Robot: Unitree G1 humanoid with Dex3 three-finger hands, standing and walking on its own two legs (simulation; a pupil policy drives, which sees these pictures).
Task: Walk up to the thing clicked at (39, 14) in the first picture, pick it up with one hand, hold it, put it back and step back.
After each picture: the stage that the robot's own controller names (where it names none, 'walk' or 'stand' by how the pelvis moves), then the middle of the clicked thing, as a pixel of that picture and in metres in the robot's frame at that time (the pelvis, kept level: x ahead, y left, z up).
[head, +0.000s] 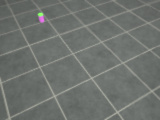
stand; (41, 17) +2.04 +0.51 -0.72
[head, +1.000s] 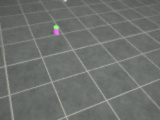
walk; (56, 30) +1.93 +0.21 -0.69
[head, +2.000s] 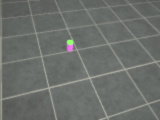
walk; (69, 45) +1.31 +0.02 -0.71
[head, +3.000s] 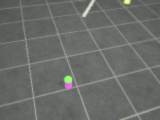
walk; (68, 82) +0.84 +0.08 -0.71
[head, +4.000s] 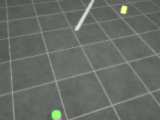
walk; (56, 117) +0.53 +0.16 -0.71
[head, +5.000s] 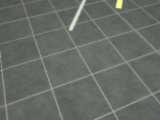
stand; out of the picture +0.40 +0.20 -0.70
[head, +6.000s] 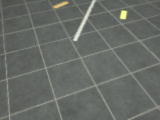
stand; out of the picture +0.36 +0.20 -0.72
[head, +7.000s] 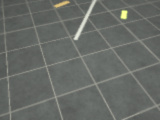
stand; out of the picture +0.38 +0.19 -0.73
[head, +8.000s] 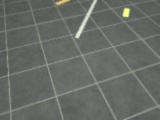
stand; out of the picture +0.37 +0.19 -0.73
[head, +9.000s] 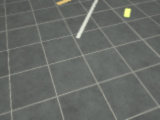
stand; out of the picture +0.37 +0.19 -0.73
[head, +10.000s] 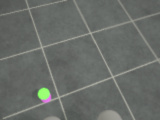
go down; (45, 95) +0.42 +0.19 -0.54
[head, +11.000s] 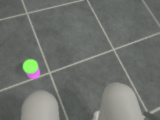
go down; (32, 69) +0.47 +0.20 -0.33
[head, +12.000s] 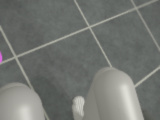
close in; out of the picture +0.46 +0.23 -0.26
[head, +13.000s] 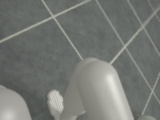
close; out of the picture +0.46 +0.25 -0.23
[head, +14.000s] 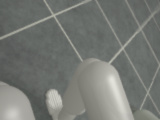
lift; out of the picture +0.44 +0.25 -0.23
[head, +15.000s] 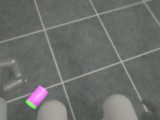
close; (37, 96) +0.37 +0.24 -0.46
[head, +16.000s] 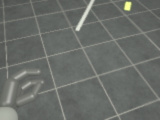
hold; out of the picture +0.34 +0.26 -0.70
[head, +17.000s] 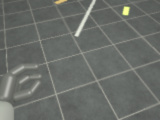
stand; out of the picture +0.34 +0.29 -0.71
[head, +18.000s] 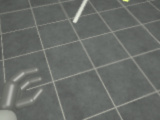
stand; out of the picture +0.38 +0.32 -0.69
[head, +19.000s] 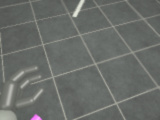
stand; out of the picture +0.40 +0.34 -0.67
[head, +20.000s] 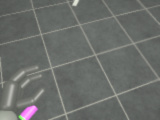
stand; (28, 112) +0.43 +0.36 -0.64
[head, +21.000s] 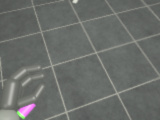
crouch; (26, 108) +0.44 +0.37 -0.63
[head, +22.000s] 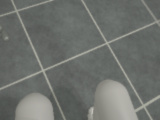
crouch; out of the picture +0.52 +0.40 -0.37
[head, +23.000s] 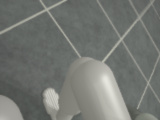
lower; out of the picture +0.45 +0.50 -0.26
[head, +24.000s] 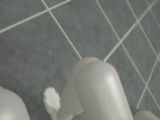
lower; out of the picture +0.46 +0.52 -0.25
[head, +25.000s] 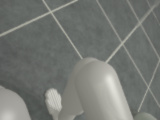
lower; out of the picture +0.47 +0.54 -0.26
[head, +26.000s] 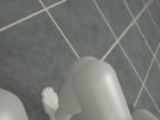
lower; out of the picture +0.47 +0.55 -0.25
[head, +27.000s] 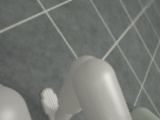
loosen; out of the picture +0.49 +0.56 -0.25
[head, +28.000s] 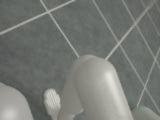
withdraw; out of the picture +0.49 +0.57 -0.25
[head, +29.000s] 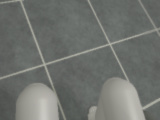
walk; out of the picture +0.55 +0.52 -0.32
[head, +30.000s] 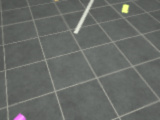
stand; out of the picture +0.52 +0.47 -0.67
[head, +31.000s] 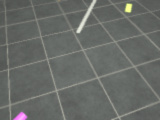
stand; out of the picture +0.53 +0.49 -0.69
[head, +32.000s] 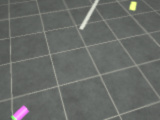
stand; (20, 114) +0.53 +0.48 -0.70
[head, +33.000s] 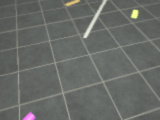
walk; out of the picture +0.54 +0.47 -0.75
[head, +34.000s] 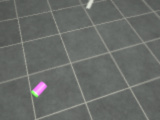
walk; (39, 89) +0.64 +0.34 -0.72
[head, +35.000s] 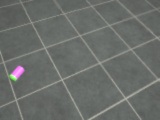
walk; (17, 73) +0.79 +0.49 -0.73
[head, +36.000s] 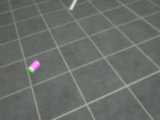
stand; (34, 66) +1.08 +0.58 -0.73
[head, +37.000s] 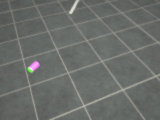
stand; (33, 67) +1.13 +0.50 -0.75
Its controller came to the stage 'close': yes
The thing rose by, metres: 0.01
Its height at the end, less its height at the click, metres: -0.02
